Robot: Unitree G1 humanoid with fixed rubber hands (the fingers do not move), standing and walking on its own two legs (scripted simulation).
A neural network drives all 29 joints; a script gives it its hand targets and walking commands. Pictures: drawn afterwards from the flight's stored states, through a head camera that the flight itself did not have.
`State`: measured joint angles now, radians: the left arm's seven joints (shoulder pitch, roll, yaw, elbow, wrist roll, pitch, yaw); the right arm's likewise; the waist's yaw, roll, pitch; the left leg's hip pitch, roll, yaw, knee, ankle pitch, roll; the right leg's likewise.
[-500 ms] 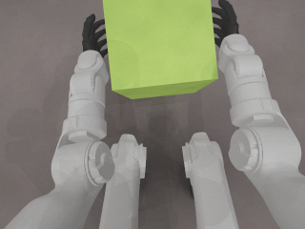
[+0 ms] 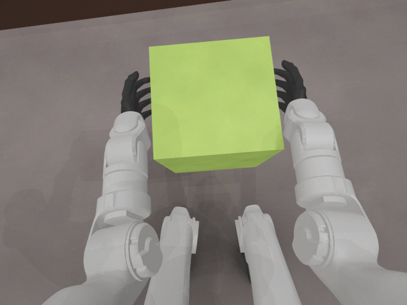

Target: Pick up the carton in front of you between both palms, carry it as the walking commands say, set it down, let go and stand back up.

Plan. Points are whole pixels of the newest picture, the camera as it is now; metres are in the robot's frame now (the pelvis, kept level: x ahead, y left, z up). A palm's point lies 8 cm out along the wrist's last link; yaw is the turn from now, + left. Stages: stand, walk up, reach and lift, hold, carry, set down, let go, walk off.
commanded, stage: reach and lift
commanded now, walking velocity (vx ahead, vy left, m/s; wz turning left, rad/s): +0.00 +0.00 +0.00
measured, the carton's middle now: (212, 118) +0.49 +0.00 -0.12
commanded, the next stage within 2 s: none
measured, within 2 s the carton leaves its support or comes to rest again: neither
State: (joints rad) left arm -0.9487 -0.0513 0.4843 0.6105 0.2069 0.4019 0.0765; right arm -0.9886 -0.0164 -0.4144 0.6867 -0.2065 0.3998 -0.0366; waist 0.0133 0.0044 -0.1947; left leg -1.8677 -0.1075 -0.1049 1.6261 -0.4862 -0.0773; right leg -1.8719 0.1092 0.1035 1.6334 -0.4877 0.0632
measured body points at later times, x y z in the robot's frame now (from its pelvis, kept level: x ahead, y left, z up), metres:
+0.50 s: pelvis +0.05 +0.00 +0.14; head +0.17 +0.00 +0.57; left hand +0.44 +0.15 +0.10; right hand +0.44 -0.15 +0.10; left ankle +0.10 +0.14 -0.50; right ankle +0.10 -0.13 -0.50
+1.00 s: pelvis +0.09 +0.00 +0.24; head +0.07 +0.00 +0.69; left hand +0.40 +0.15 +0.25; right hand +0.39 -0.15 +0.25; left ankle +0.10 +0.14 -0.50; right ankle +0.10 -0.13 -0.50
